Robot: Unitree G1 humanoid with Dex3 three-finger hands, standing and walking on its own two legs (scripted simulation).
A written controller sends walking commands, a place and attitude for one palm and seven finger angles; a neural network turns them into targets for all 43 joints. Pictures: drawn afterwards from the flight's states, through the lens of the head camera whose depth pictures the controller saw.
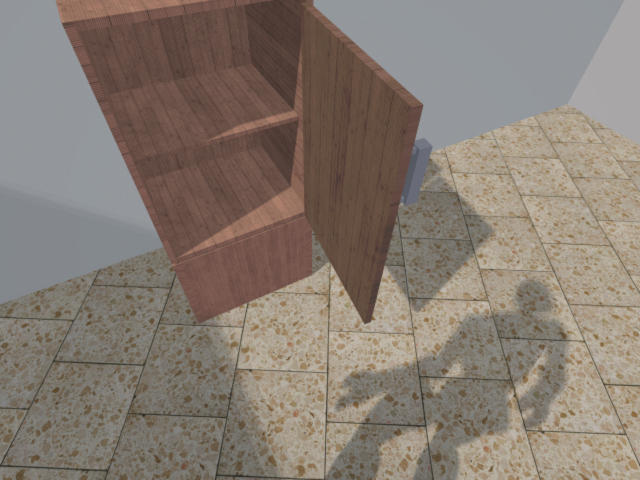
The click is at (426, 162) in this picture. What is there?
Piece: cupboard door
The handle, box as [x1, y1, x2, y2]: [400, 138, 432, 205]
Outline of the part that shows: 424,138 415,140 400,200 400,202 402,201 405,205 416,201 432,146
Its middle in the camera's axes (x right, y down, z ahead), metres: +0.14 -0.11 +0.68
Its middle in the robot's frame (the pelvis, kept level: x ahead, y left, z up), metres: +0.59 -0.12 +0.03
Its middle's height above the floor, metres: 0.80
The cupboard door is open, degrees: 85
